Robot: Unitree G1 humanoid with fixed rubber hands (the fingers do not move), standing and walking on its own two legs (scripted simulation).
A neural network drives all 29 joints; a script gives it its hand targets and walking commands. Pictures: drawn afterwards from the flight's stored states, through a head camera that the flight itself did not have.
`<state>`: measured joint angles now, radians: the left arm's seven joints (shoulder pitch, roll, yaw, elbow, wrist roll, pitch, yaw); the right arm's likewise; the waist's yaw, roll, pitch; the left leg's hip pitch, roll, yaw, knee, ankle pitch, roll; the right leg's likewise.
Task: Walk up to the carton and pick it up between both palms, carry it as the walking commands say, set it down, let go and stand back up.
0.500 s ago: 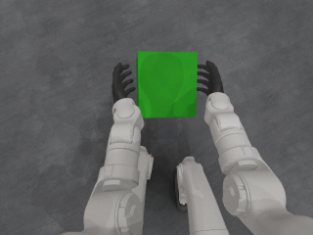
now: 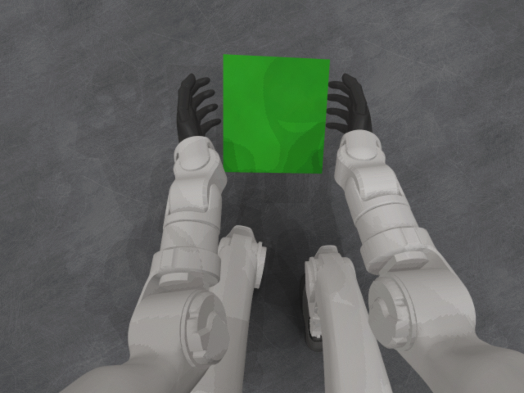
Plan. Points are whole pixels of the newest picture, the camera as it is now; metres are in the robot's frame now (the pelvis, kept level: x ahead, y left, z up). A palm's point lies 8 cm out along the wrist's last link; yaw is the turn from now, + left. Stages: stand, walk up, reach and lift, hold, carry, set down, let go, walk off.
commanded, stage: set down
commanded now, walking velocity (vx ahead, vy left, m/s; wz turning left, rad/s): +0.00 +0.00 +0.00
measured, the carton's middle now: (269, 118) +0.50 +0.07 -0.19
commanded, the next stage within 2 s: none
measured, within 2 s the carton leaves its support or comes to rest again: neither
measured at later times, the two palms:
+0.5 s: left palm (198, 144) +0.45 +0.19 -0.20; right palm (330, 128) +0.50 -0.04 -0.20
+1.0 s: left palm (215, 138) +0.48 +0.17 -0.27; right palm (336, 126) +0.53 -0.06 -0.27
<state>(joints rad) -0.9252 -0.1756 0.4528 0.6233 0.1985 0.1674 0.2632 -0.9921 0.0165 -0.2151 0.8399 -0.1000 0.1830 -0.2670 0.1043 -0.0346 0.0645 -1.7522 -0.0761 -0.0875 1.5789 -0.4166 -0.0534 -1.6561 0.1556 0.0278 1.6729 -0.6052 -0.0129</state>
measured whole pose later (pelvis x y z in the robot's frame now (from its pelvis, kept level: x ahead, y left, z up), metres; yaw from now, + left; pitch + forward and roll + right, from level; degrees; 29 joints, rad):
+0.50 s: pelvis -0.05 +0.01 -0.07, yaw -1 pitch +25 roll -1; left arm -1.27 -0.10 0.51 0.55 0.18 0.25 0.27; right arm -1.41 -0.10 -0.21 0.88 -0.08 0.24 -0.25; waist 0.12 -0.02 0.51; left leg -1.85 -0.09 -0.08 1.80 -0.39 -0.06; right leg -1.75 0.17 0.01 1.91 -0.60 0.01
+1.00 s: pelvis -0.04 +0.02 -0.12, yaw -2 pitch +29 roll -3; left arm -1.45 -0.02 0.50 0.75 0.16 0.30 0.24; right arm -1.56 -0.22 -0.27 1.00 -0.19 0.31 -0.10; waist 0.13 0.00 0.51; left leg -2.06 -0.09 -0.08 1.95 -0.40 -0.04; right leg -1.94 0.18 0.00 2.05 -0.63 0.03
